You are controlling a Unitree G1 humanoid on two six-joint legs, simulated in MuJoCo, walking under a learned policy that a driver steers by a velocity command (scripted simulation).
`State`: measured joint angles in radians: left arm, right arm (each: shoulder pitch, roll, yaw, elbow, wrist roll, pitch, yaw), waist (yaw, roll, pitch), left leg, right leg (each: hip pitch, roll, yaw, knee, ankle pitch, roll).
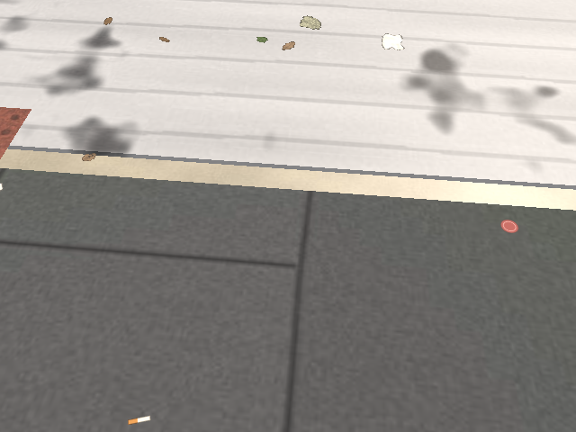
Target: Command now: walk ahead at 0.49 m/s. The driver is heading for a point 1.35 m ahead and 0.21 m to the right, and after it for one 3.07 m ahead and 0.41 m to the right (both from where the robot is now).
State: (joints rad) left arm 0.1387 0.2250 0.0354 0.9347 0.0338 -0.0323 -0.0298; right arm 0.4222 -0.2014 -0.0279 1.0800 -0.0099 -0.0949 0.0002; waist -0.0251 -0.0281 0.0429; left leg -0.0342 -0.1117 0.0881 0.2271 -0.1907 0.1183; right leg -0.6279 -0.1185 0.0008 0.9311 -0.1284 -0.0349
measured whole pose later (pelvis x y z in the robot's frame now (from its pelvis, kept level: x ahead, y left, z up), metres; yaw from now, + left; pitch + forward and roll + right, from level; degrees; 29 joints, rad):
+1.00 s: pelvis +0.55 +0.01 +0.00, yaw -4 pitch -1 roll +0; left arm 0.28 0.22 0.06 0.99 0.03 -0.03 -0.02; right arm 0.28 -0.20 -0.05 0.99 -0.02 -0.10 -0.01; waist 0.01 -0.04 0.05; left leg -0.15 -0.04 0.17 0.34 -0.18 0.09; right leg -0.51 -0.06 0.01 1.12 -0.25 -0.08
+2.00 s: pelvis +1.09 -0.13 -0.02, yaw -21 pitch +0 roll +1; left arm 0.33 0.25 0.04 0.93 0.03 -0.08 0.00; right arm 0.19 -0.25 -0.06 0.84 -0.01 -0.04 0.02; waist 0.01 -0.02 0.06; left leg -0.36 -0.10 0.06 0.53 -0.17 0.12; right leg -0.23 0.07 0.01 1.16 -0.36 -0.07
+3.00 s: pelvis +1.58 -0.22 -0.02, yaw +5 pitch +2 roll -1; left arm 0.45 0.23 0.03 0.92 0.01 -0.05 -0.01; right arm 0.06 -0.24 -0.01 0.71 -0.06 -0.05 0.03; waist 0.07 0.01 0.04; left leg -0.43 -0.01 0.07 0.58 -0.18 0.09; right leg -0.14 -0.04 -0.08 0.82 -0.48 -0.03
